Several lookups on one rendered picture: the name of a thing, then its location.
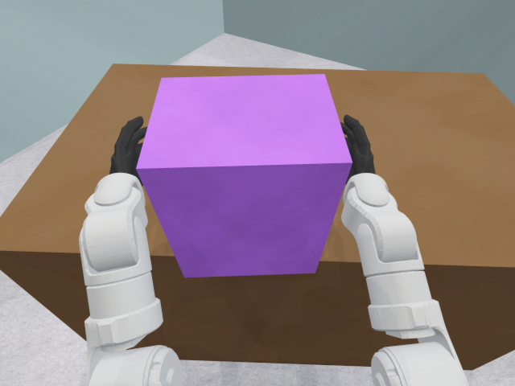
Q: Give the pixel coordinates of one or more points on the robot left upper arm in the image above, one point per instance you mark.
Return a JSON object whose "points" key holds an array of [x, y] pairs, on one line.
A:
{"points": [[146, 366]]}

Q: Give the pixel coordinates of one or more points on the robot right upper arm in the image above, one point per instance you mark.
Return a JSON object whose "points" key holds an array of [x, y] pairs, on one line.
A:
{"points": [[419, 364]]}

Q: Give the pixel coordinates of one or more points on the carton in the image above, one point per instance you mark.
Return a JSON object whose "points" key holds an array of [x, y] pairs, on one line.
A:
{"points": [[245, 173]]}

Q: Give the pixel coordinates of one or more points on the robot left forearm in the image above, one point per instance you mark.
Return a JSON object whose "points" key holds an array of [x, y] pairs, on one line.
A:
{"points": [[116, 265]]}

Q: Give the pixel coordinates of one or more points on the left robot hand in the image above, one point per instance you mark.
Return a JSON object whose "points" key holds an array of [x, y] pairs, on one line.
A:
{"points": [[127, 149]]}

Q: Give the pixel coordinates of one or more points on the pedestal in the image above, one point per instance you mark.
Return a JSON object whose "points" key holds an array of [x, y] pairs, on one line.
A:
{"points": [[444, 142]]}

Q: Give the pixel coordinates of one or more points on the right robot hand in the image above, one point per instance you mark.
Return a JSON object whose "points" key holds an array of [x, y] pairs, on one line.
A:
{"points": [[358, 146]]}

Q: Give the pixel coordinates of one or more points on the robot right forearm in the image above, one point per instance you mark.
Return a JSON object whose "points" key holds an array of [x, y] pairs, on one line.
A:
{"points": [[401, 303]]}

